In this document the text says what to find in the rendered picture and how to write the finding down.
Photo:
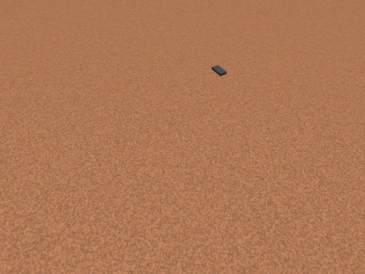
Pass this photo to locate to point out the small box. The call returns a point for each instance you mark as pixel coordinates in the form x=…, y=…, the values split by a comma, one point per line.
x=218, y=70

